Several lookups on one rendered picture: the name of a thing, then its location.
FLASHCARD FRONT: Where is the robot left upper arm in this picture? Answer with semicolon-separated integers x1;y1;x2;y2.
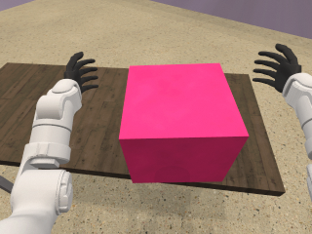
0;169;73;234

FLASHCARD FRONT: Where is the robot right forearm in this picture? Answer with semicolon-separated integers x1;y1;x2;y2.
282;72;312;160

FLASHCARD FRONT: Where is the robot left hand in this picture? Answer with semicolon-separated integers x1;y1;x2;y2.
63;52;98;94

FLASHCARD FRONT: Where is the robot right hand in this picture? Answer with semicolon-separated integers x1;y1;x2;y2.
253;43;302;93

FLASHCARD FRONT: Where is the table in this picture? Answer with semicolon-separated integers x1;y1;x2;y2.
0;62;286;197

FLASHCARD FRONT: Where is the carton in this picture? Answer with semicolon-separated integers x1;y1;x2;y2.
119;62;249;183

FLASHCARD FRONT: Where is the robot left forearm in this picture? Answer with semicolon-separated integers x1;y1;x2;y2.
10;79;82;212

